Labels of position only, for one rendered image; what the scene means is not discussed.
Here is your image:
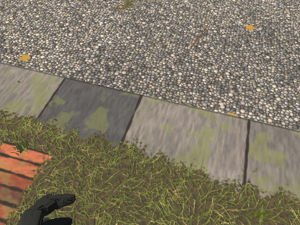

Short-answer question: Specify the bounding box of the robot left hand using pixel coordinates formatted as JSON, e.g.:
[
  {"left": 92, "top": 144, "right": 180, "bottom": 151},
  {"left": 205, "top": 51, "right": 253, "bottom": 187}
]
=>
[{"left": 18, "top": 193, "right": 76, "bottom": 225}]

